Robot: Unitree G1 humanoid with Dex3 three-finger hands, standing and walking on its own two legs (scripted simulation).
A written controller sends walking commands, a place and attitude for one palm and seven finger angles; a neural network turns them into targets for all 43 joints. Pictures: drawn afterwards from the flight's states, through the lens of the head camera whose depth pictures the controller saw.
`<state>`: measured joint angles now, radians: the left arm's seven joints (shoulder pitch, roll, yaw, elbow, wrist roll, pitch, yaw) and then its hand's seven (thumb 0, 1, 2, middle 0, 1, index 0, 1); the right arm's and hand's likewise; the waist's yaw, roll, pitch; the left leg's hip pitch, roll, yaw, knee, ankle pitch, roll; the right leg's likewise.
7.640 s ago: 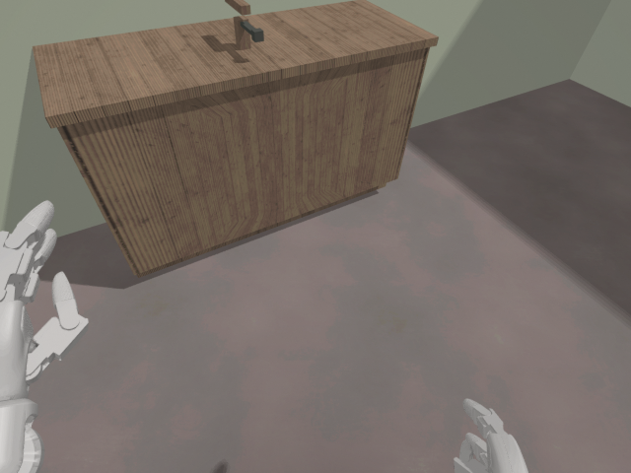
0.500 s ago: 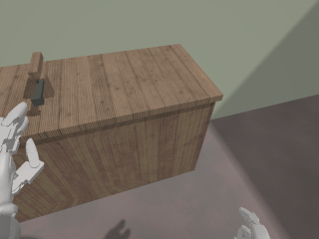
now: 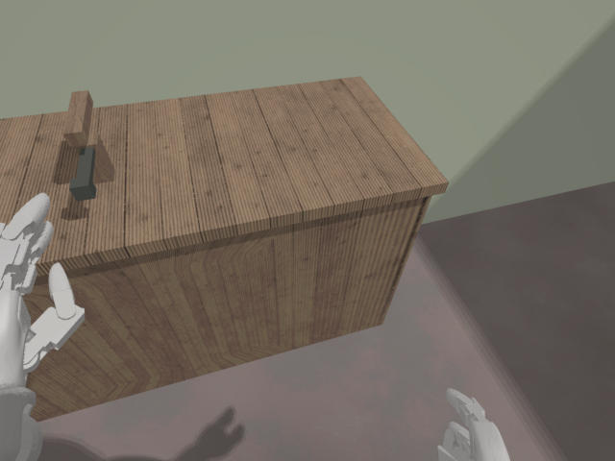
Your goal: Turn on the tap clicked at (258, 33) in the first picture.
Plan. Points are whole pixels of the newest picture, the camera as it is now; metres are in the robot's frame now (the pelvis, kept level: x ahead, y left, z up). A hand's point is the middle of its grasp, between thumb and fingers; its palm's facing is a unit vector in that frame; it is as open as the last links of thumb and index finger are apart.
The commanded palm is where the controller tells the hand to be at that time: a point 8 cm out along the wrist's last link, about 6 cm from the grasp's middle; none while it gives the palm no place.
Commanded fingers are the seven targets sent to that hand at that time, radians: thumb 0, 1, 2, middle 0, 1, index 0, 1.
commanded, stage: come to a stop and stand still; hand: left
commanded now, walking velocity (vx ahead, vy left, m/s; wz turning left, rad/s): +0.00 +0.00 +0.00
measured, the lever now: (83, 188) +0.48 +0.41 +0.06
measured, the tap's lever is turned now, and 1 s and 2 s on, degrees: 0 0 0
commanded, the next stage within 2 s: look again from close up in 0.10 s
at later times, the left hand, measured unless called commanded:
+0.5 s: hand (79, 296) +0.23 +0.26 +0.15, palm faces +0.32 -0.87 -0.38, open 7.4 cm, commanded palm +0.18 +0.30 +0.18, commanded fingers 0.00 0.90 0.90 -0.20 -0.30 -0.20 -0.30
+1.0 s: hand (68, 245) +0.29 +0.29 +0.16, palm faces +0.41 -0.85 -0.32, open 7.4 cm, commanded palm +0.23 +0.32 +0.18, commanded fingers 0.00 0.90 0.90 -0.20 -0.30 -0.20 -0.30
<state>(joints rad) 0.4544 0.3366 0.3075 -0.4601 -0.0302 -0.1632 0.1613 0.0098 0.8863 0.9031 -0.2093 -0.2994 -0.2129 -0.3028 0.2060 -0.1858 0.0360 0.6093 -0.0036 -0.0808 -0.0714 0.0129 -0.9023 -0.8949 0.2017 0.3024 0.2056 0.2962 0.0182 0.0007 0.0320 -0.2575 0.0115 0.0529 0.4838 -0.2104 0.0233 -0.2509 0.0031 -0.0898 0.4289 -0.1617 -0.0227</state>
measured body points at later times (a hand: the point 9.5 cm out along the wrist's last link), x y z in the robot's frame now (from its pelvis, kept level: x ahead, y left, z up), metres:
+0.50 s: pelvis +0.02 +0.02 +0.00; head +0.03 +0.03 +0.45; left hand +0.21 +0.30 +0.17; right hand +0.17 -0.21 -0.07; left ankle +0.03 +0.10 -0.74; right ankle +0.04 -0.10 -0.74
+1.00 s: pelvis +0.07 +0.04 -0.01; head +0.08 +0.06 +0.44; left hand +0.26 +0.33 +0.17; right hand +0.25 -0.18 -0.08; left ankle +0.03 +0.10 -0.74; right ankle +0.04 -0.10 -0.74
